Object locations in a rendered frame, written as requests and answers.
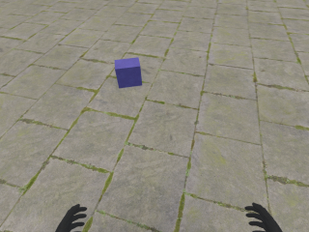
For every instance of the left robot hand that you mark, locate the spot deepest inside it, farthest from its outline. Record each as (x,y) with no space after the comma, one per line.
(66,224)

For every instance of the carton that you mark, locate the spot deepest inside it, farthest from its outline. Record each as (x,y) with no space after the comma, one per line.
(128,72)

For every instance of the right robot hand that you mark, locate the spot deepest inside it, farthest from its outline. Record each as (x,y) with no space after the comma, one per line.
(268,222)

